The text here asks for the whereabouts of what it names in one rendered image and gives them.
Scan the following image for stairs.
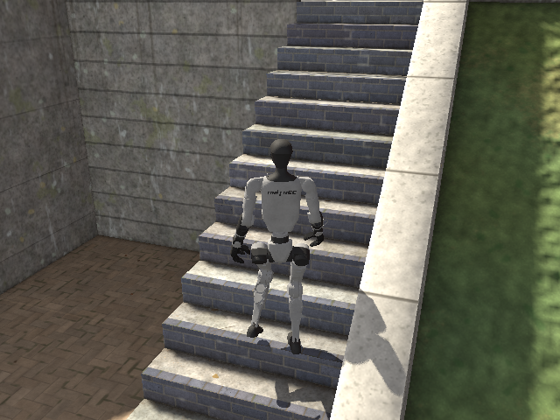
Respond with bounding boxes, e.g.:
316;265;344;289
126;2;424;420

